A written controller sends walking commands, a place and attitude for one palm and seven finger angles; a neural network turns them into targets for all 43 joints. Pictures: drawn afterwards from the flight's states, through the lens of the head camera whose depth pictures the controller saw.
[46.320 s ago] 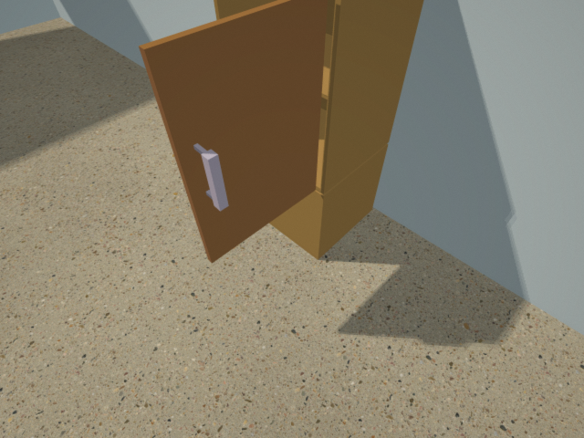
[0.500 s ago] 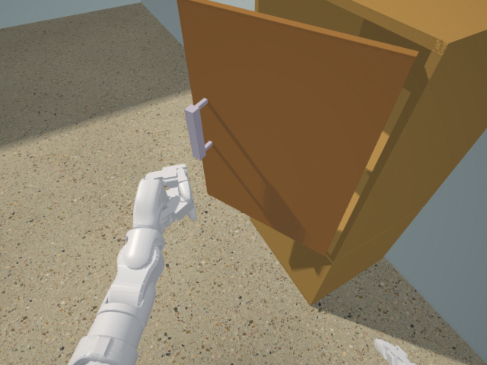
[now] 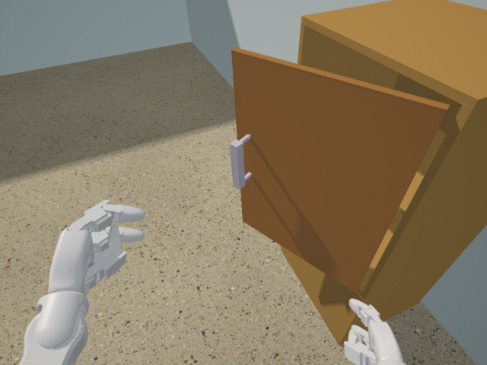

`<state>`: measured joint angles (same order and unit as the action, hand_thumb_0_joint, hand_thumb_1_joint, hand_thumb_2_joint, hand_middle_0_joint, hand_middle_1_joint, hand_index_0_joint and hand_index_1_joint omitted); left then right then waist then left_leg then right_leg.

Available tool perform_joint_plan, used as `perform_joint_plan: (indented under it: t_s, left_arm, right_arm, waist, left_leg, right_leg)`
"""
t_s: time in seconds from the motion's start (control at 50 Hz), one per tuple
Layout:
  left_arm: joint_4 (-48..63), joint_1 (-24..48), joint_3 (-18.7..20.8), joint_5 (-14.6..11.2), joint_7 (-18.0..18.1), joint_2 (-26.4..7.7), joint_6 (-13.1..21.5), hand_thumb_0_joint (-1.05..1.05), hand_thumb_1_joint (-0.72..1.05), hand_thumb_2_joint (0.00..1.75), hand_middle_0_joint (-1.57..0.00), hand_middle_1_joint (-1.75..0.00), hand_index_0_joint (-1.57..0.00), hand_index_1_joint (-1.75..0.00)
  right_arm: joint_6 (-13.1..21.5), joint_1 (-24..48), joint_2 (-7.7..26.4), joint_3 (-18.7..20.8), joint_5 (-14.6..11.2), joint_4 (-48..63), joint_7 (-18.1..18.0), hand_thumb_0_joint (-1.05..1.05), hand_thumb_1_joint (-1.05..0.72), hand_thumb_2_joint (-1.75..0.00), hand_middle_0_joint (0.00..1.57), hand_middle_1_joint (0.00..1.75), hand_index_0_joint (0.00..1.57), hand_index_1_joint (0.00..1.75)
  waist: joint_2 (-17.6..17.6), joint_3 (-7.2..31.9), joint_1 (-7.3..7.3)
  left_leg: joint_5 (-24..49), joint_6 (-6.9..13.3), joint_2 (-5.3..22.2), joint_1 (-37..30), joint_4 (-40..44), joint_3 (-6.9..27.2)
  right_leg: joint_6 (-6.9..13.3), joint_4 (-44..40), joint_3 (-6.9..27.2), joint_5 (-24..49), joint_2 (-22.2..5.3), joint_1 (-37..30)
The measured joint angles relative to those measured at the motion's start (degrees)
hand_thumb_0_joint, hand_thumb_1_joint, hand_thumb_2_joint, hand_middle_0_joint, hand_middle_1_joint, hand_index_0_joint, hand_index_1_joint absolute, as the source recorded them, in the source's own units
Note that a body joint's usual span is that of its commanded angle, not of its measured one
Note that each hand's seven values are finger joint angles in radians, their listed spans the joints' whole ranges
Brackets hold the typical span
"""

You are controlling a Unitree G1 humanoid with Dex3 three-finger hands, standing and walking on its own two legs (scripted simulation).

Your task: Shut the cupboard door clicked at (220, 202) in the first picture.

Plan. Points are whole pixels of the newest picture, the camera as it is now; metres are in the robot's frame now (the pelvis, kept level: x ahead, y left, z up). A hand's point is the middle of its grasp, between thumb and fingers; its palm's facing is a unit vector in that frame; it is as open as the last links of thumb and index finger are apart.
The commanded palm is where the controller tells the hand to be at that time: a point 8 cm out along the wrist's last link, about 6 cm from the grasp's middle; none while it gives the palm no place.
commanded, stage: draw the hand back to the body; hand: left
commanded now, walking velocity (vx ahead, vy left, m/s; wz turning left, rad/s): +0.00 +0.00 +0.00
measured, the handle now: (242, 161) +0.62 +0.07 -0.03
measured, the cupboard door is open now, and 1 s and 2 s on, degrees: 27 27 27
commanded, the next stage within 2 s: step back with the hand held close in 0.60 s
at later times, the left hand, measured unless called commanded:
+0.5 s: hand (61, 277) +0.18 +0.25 +0.15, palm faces +0.43 -0.82 -0.38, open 7.3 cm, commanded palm +0.13 +0.29 +0.17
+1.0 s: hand (69, 258) +0.20 +0.25 +0.15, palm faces +0.36 -0.80 -0.48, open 7.4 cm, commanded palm +0.14 +0.29 +0.17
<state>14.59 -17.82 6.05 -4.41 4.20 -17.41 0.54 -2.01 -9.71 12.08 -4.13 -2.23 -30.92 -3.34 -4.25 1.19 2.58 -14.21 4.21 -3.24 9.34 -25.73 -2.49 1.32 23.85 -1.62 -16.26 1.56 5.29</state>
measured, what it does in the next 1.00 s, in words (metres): stands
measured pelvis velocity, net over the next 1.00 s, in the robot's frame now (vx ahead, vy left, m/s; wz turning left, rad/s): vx -0.01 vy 0.00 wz -0.03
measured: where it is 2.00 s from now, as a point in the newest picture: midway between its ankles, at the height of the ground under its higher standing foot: outside the picture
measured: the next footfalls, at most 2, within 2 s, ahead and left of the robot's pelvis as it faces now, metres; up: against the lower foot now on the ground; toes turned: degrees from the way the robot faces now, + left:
none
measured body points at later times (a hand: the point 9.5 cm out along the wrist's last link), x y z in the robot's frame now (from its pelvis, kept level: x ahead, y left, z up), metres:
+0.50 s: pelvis -0.01 -0.01 +0.00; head -0.03 -0.03 +0.45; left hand +0.15 +0.29 +0.17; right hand +0.18 -0.24 -0.08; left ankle +0.00 +0.07 -0.74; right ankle -0.04 -0.11 -0.74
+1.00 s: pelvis -0.01 +0.00 +0.00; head +0.00 -0.03 +0.45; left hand +0.18 +0.29 +0.18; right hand +0.16 -0.26 -0.09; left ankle +0.00 +0.07 -0.74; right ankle -0.04 -0.11 -0.74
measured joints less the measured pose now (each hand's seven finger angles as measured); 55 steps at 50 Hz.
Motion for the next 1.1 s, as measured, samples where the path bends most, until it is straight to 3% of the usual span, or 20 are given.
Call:
perform_joint_plan:
  t_s: [0.3, 0.44, 0.56, 0.74, 0.88, 0.98, 1.1]
  left_arm:
    - [7.9, -11.0, 15.2, -0.7, 1.6, -4.7, 2.2, 0.02, 0.89, 0.89, -0.34, -0.45, -0.34, -0.45]
    - [5.4, -8.9, 12.5, -0.3, 1.9, -1.5, 2.5, 0.02, 0.89, 0.9, -0.24, -0.34, -0.24, -0.34]
    - [6.7, -9.6, 11.8, -0.3, 1.6, -2.6, 2.9, 0.02, 0.89, 0.89, -0.22, -0.31, -0.22, -0.31]
    - [6.5, -9.3, 13.6, -0.6, 1.4, -3.2, 4.0, 0.02, 0.89, 0.89, -0.21, -0.3, -0.21, -0.3]
    - [5.5, -10.2, 15.5, 0.3, 1.5, -3.6, 7.5, 0.02, 0.89, 0.89, -0.21, -0.3, -0.21, -0.3]
    - [8.1, -11.4, 15.1, 0.4, 1.7, -4.5, 7.2, 0.02, 0.89, 0.89, -0.21, -0.3, -0.21, -0.3]
    - [11.3, -13.2, 16.8, 0.1, 1.9, -7.9, 7.4, 0.02, 0.89, 0.89, -0.21, -0.3, -0.21, -0.3]
  right_arm:
    - [3.4, -2.5, 2.0, 2.8, 0.1, -3.9, 0.4, 0.02, -0.91, -0.9, 0.2, 0.3, 0.2, 0.3]
    - [4.9, -1.9, 2.7, 3.4, 0.3, -4.8, -0.1, 0.02, -0.91, -0.9, 0.2, 0.3, 0.2, 0.3]
    - [6.1, -1.9, 1.7, 3.1, 0.5, -4.9, -0.5, 0.02, -0.91, -0.9, 0.2, 0.3, 0.2, 0.3]
    - [6.2, -1.5, 1.6, 3.2, 0.5, -4.6, -0.2, 0.01, -0.91, -0.9, 0.2, 0.3, 0.2, 0.3]
    - [3.2, -0.9, 2.4, 4.0, 0.6, -4.1, -0.2, 0.01, -0.91, -0.9, 0.2, 0.3, 0.2, 0.3]
    - [1.2, -0.4, 3.0, 4.8, 0.5, -3.0, -1.0, 0.01, -0.91, -0.9, 0.2, 0.3, 0.2, 0.3]
    - [-0.8, 0.2, 2.5, 5.1, 0.2, -0.8, -1.4, 0.01, -0.91, -0.9, 0.2, 0.3, 0.2, 0.3]
  waist:
    - [-0.7, 0.2, 0.92]
    - [-0.4, -0.6, 1.01]
    - [0.7, -0.1, 0.49]
    - [-0.3, -0.4, 0.16]
    - [-1.0, 0.5, -0.79]
    - [0.0, 0.0, -1.52]
    - [1.2, 0.1, -2.9]
  left_leg:
    - [0.5, -0.2, 0.3, -1.3, 0.9, 0.3]
    - [1.2, -0.3, 0.2, -0.9, 1.0, 0.6]
    - [0.8, -0.9, 0.9, -1.2, 0.7, 0.3]
    - [0.8, -1.1, 1.2, -1.4, 1.1, 0.0]
    - [-0.6, -0.9, 1.9, 4.1, -2.4, 0.0]
    - [-0.5, -0.3, 1.2, 5.6, -2.7, -1.2]
    - [-0.4, 0.4, 0.9, 7.7, -4.1, -2.4]
  right_leg:
    - [0.2, -1.7, -0.2, 0.8, 0.3, -1.7]
    - [0.4, -0.9, -0.6, 0.9, 0.2, -0.9]
    - [0.9, -1.2, -0.2, 1.0, 0.9, -1.3]
    - [1.1, -1.6, 0.1, 1.2, 1.2, -1.4]
    - [0.9, -0.3, 0.0, 1.1, 1.9, 3.1]
    - [0.2, 2.8, 1.0, 0.0, 0.9, 6.1]
    - [-0.4, 5.6, 2.0, -0.3, 0.5, 9.0]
